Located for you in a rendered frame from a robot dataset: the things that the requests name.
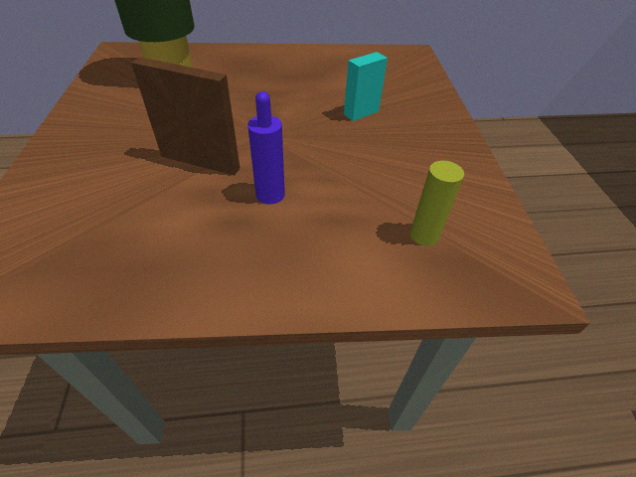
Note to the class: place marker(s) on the table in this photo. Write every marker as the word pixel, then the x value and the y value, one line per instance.
pixel 107 246

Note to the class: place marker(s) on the potted plant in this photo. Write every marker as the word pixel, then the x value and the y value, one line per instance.
pixel 160 27

